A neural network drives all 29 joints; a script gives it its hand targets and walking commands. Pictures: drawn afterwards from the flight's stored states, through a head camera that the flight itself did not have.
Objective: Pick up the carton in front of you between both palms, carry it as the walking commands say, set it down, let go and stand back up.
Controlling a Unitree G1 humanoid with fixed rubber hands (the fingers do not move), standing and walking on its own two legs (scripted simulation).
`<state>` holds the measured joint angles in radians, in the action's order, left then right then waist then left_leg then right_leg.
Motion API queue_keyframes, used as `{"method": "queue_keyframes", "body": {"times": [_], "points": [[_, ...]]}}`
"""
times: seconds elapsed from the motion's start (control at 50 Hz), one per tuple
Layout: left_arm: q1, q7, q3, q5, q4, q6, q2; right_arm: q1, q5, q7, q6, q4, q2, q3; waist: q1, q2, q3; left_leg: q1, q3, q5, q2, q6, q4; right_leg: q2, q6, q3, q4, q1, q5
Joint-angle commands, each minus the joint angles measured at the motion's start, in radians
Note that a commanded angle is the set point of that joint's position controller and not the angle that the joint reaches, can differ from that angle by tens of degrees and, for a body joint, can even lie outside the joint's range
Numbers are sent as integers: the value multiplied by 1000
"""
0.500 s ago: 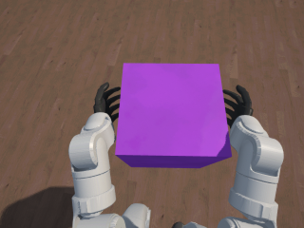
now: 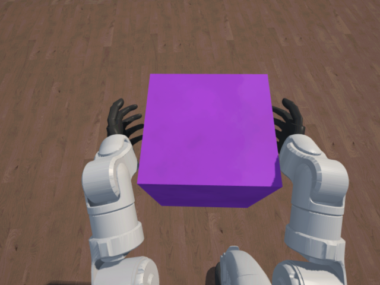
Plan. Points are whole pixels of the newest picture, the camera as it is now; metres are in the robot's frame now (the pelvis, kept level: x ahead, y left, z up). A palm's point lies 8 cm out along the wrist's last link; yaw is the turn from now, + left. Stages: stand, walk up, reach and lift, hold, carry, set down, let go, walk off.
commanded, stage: carry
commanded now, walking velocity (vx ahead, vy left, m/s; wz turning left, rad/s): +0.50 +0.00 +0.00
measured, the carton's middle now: (205, 150) +0.36 -0.03 +0.06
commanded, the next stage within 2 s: none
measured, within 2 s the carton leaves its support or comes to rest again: neither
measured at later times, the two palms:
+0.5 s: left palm (114, 30) +0.68 +0.17 +0.17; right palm (234, 32) +0.67 -0.14 +0.15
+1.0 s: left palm out of the picture +0.97 +0.18 +0.20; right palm out of the picture +1.01 -0.12 +0.18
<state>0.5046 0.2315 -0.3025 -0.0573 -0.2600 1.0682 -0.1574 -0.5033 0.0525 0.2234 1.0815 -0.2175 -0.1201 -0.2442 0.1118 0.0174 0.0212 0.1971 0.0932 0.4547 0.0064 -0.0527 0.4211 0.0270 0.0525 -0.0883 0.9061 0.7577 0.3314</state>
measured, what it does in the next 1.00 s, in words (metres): climbs: right foot, then left foot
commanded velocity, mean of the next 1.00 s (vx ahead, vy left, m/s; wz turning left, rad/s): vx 0.50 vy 0.00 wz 0.00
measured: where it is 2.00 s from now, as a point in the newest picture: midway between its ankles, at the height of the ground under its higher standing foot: (178, 95)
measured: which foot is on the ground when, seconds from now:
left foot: down 0.00-0.08, up 0.10-0.38, down 0.40-0.74, up 0.76-1.00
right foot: up 0.00-0.06, down 0.08-0.42, up 0.44-0.72, down 0.74-1.00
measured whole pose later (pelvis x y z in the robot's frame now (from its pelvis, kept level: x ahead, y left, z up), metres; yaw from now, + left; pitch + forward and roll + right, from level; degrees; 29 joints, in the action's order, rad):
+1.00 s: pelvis +0.66 -0.01 +0.07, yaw +2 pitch +6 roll +1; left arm 0.48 0.22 -0.24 0.03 -0.20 1.06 -0.13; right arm -0.46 -0.06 0.22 1.04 -0.21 -0.18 -0.31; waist -0.13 0.00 0.03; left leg 0.70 0.06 0.44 -0.02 -0.04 1.04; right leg 0.00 0.05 -0.12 0.49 0.26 0.46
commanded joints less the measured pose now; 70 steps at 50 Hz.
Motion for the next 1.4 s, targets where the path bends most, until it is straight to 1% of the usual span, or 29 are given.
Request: {"method": "queue_keyframes", "body": {"times": [0.0,0.04,0.06,0.08,0.1,0.14,0.18,0.32,0.38,0.4,0.42,0.44,0.48,0.5,0.62,0.72,0.76,0.78,0.84,1.0,1.06,1.08,1.1,1.12,1.16,1.2,1.34,1.36,1.38], "points": [[447,6,537,86,-4,11,-533,-591,212,-43,-9,-90,-657,646,-108,201,376,-107,-87,-890,-220,-90,-27,-75,11,-120,-176,-356,-100],[429,-2,553,125,42,21,-531,-523,175,-37,5,-44,-616,593,-189,94,499,-64,28,-1010,-145,-22,293,-127,27,-161,-327,-672,-89],[458,-8,564,136,42,21,-559,-510,128,-30,6,-34,-612,567,-218,14,580,143,20,-749,-94,11,513,8,97,103,-359,-914,59],[484,-9,596,171,82,24,-560,-468,89,-23,11,-3,-589,535,-220,-207,580,383,-12,-66,32,45,759,320,204,654,-497,-1010,10],[500,-11,600,177,49,21,-554,-489,66,-17,14,19,-615,537,-218,-213,542,564,-85,40,98,20,1005,326,333,827,-549,-1054,-220],[598,-41,671,261,-9,13,-645,-492,35,-10,-2,4,-636,455,-199,-79,486,651,-160,34,-6,-3,1086,297,311,620,-409,-979,-461],[672,-67,740,338,-70,-3,-735,-466,-14,-3,-11,25,-645,418,-193,3,460,619,-147,-21,-38,-16,980,240,209,474,-463,-890,-305],[625,-69,715,325,-40,-7,-651,-543,2,2,-36,-61,-611,487,-192,-196,378,329,24,-49,2,5,293,170,138,144,-528,-661,-263],[464,-46,640,246,40,10,-595,-467,39,3,-12,-17,-577,526,-48,-135,489,-192,113,-125,60,-3,155,115,47,4,-254,-475,-349],[505,-41,633,233,52,18,-574,-478,44,4,-11,5,-582,503,-9,41,506,-328,-188,20,-102,-67,53,65,-15,-46,19,-326,-321],[514,-39,600,219,40,30,-587,-493,40,7,-9,-5,-565,513,-23,295,495,-436,-633,-129,-313,-207,-66,-68,-43,-29,238,-64,6],[535,-33,585,205,55,34,-589,-497,29,10,0,22,-587,510,-5,262,461,-476,-767,-417,-368,-299,-40,-83,-34,41,412,83,242],[504,-8,511,132,71,27,-584,-585,117,-18,10,-31,-674,597,6,14,418,-485,-586,-617,-347,-269,55,-21,-3,120,565,244,220],[467,-6,496,113,86,30,-581,-634,170,-30,3,-39,-703,619,0,-17,405,-432,-557,-524,-324,-219,44,5,2,132,520,246,199],[520,-2,494,88,36,-1,-555,-693,240,-51,-26,-90,-723,652,-45,110,346,-196,-232,-445,-250,-137,-82,28,-7,28,51,-10,62],[443,-11,552,117,81,15,-555,-500,153,-34,-6,2,-649,586,-211,123,522,18,40,-835,-154,-6,341,-97,25,-143,-301,-740,-22],[473,-11,576,141,63,5,-571,-478,78,-20,8,21,-645,554,-223,-339,554,477,-29,85,41,81,792,317,162,750,-564,-1010,-32],[528,-14,592,165,29,10,-579,-516,86,-11,3,14,-653,548,-203,-264,517,575,-106,73,40,36,974,300,233,780,-549,-1023,-168],[627,-63,707,289,-2,-9,-728,-502,-4,-4,-30,1,-670,462,-194,-18,472,655,-139,-14,-34,4,1008,275,213,502,-433,-908,-446],[584,-71,711,347,-70,-26,-635,-503,-5,14,-48,-53,-610,489,-204,-187,389,380,47,-27,-2,8,340,188,139,144,-523,-747,-455],[474,-56,655,293,44,7,-584,-428,-6,17,-12,8,-547,476,-73,-187,451,-14,159,-182,97,-19,151,156,57,2,-296,-632,-690],[477,-53,639,258,34,12,-553,-455,26,10,-6,24,-578,515,-27,-128,513,-268,55,-141,40,-54,171,110,18,-37,-93,-474,-694],[482,-44,609,220,19,22,-540,-473,36,8,1,13,-592,523,-6,158,619,-466,-479,-34,-264,-179,48,17,-43,-34,225,-234,-322],[540,-38,607,211,32,35,-551,-493,24,7,0,40,-574,499,16,319,526,-537,-772,-389,-304,-289,-57,-144,-49,21,420,14,169],[496,-16,531,160,44,27,-570,-557,107,-19,17,-31,-670,587,-8,15,474,-501,-615,-661,-336,-303,70,-43,-15,142,629,176,209],[506,-9,472,109,72,32,-573,-688,189,-34,7,-47,-740,653,-1,-61,417,-349,-559,-485,-299,-208,21,16,4,154,509,170,164],[527,5,470,79,63,10,-518,-666,251,-49,-4,-17,-739,652,-46,94,353,-101,-160,-526,-186,-112,-92,-36,-16,-58,-158,-190,13],[481,-1,505,84,57,19,-543,-628,214,-39,-2,-12,-689,632,-86,214,366,-72,-130,-541,-226,-86,-70,-43,4,-86,-170,-302,-25],[440,-5,495,81,84,23,-520,-658,232,-40,2,-27,-713,642,-145,186,442,-29,-95,-622,-226,-58,4,-79,3,-130,-228,-505,-59]]}}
